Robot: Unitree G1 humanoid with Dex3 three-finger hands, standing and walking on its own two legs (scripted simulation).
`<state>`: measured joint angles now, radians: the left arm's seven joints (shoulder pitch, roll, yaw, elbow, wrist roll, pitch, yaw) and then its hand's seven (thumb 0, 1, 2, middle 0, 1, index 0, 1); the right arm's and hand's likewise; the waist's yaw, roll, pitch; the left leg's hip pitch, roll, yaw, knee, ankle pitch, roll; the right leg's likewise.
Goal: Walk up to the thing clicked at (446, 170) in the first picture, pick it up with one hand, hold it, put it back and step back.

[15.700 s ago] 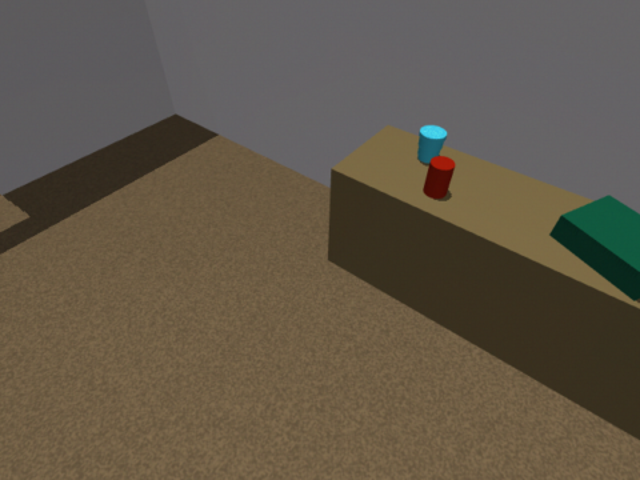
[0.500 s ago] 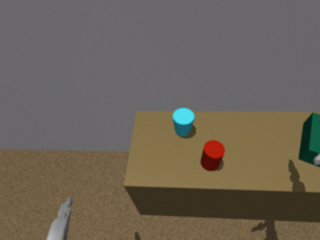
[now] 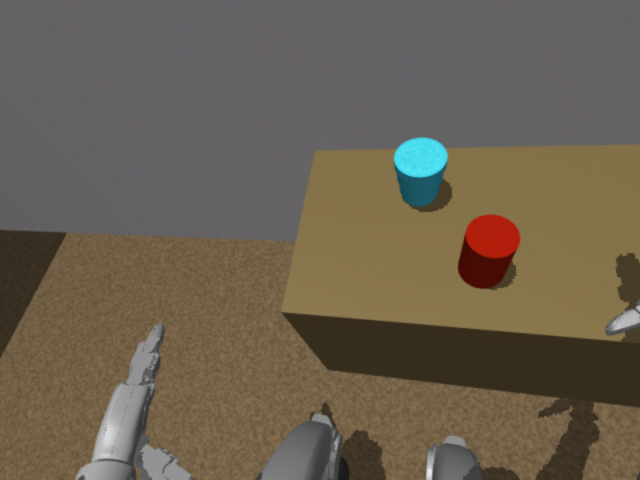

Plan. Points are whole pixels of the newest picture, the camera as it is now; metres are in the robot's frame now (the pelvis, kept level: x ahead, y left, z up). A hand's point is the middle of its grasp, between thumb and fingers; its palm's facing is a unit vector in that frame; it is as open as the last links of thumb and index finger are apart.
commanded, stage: approach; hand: right
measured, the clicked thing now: (486, 253) +0.49 -0.14 -0.14
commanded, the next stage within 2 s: close in in 0.08 s
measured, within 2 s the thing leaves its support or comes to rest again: neither
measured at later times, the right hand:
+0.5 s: hand (529, 269) +0.47 -0.20 -0.13, palm faces +0.05 +1.00 +0.05, open 17.8 cm
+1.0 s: hand (493, 266) +0.47 -0.15 -0.13, palm faces +0.06 +1.00 +0.03, open 17.7 cm
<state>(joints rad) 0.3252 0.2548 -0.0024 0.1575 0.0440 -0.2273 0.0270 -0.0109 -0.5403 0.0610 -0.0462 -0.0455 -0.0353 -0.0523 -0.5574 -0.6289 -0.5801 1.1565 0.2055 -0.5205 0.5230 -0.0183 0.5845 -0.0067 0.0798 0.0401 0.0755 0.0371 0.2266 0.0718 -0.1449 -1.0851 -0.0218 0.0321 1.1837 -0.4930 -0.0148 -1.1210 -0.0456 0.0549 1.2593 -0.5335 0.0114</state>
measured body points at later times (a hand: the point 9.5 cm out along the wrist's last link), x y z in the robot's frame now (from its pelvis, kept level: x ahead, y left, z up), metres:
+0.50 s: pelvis -0.02 +0.00 -0.09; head +0.15 -0.09 +0.32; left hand +0.13 +0.27 +0.00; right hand +0.46 -0.26 -0.13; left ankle +0.04 +0.13 -0.63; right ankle +0.03 -0.12 -0.63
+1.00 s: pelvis -0.02 +0.01 -0.09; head +0.15 -0.06 +0.32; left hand +0.14 +0.28 +0.02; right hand +0.46 -0.21 -0.13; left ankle +0.04 +0.13 -0.63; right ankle +0.03 -0.12 -0.63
